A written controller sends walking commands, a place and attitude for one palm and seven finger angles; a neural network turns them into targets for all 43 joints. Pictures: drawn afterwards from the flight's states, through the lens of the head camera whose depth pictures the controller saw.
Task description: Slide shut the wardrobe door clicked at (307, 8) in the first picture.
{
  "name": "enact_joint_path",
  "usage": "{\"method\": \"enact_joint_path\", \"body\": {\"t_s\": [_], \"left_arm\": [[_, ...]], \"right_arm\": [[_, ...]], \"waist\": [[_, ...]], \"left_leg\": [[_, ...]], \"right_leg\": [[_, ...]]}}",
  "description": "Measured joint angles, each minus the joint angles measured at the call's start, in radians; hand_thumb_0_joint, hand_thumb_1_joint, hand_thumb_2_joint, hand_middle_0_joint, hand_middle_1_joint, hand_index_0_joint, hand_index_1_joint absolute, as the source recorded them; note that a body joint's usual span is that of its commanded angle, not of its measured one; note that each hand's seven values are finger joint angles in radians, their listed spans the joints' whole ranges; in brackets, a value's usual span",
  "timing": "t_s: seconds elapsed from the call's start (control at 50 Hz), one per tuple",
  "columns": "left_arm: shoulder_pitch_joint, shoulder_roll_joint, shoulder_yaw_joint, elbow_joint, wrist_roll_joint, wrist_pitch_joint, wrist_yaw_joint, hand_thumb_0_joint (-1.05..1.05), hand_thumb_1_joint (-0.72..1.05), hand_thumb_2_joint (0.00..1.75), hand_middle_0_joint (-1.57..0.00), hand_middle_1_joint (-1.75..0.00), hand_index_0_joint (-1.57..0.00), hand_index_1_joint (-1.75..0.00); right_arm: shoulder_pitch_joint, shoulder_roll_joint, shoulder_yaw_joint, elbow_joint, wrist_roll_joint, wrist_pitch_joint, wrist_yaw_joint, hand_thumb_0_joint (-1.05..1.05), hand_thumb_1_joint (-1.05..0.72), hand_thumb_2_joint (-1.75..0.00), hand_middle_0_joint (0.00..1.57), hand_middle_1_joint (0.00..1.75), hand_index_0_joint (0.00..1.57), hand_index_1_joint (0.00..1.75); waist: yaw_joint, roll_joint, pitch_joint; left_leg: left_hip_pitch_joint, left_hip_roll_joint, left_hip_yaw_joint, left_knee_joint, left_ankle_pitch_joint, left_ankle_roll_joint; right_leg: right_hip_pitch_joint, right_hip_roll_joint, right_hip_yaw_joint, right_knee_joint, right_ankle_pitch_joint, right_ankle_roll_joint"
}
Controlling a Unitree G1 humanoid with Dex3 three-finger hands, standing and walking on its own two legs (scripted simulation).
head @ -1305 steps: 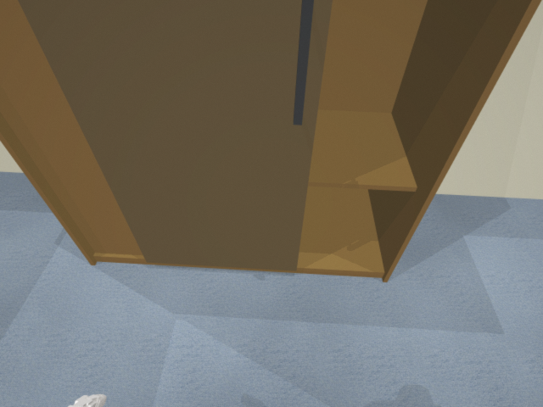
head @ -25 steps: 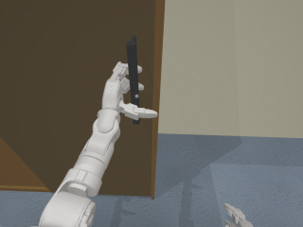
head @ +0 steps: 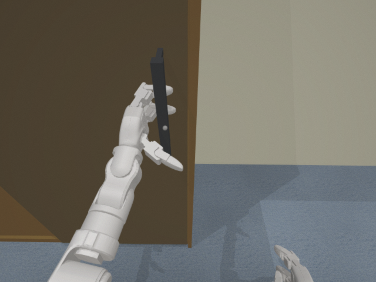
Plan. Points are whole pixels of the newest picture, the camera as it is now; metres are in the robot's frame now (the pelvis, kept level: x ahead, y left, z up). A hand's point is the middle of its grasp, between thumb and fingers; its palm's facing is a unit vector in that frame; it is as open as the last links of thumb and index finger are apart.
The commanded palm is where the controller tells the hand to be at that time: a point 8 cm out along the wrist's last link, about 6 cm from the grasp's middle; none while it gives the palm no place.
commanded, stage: slip the hand off the handle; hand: left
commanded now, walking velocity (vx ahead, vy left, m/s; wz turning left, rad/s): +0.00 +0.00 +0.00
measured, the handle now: (163, 112) +0.42 +0.08 +0.17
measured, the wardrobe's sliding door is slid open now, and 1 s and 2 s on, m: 0.00 0.00 0.00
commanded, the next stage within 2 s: draw the hand back to the body in 1.20 s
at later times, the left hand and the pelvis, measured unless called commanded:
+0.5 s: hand (122, 133) +0.35 +0.15 +0.16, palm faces -0.03 -1.00 -0.06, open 14.7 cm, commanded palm +0.32 +0.19 +0.16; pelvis +0.01 +0.01 +0.00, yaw +1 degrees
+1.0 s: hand (123, 168) +0.27 +0.13 +0.16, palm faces -0.04 -1.00 -0.08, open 14.7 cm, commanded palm +0.23 +0.18 +0.16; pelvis +0.02 +0.00 +0.00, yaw +2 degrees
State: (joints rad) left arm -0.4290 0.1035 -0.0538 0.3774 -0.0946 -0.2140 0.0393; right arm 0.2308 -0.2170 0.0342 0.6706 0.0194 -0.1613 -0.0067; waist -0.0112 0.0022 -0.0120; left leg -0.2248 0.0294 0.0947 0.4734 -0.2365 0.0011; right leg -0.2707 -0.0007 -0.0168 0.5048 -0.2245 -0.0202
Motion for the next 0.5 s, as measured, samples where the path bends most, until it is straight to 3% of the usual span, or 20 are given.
{"method": "enact_joint_path", "body": {"t_s": [0.22, 0.5], "left_arm": [[0.066, 0.061, 0.065, -0.051, -0.024, 0.018, -0.041, -0.01, -0.55, 0.20, -0.33, -1.17, -0.26, -1.15], [0.137, 0.112, 0.132, -0.112, -0.088, 0.019, -0.164, -0.01, -0.55, 0.20, -0.26, -1.15, -0.25, -1.15]], "right_arm": [[-0.013, 0.001, 0.007, -0.028, 0.008, 0.026, -0.012, 0.01, -0.91, -0.89, 0.20, 0.30, 0.20, 0.30], [0.022, -0.020, -0.001, -0.011, 0.018, 0.008, -0.021, 0.01, -0.91, -0.89, 0.20, 0.30, 0.20, 0.30]], "waist": [[0.017, 0.003, -0.004], [0.027, 0.012, -0.014]], "left_leg": [[0.015, 0.002, -0.012, 0.013, -0.019, -0.001], [0.004, -0.005, -0.022, 0.031, -0.035, 0.004]], "right_leg": [[0.026, 0.001, -0.012, -0.001, -0.016, 0.000], [0.024, -0.006, -0.020, 0.006, -0.029, 0.006]]}}
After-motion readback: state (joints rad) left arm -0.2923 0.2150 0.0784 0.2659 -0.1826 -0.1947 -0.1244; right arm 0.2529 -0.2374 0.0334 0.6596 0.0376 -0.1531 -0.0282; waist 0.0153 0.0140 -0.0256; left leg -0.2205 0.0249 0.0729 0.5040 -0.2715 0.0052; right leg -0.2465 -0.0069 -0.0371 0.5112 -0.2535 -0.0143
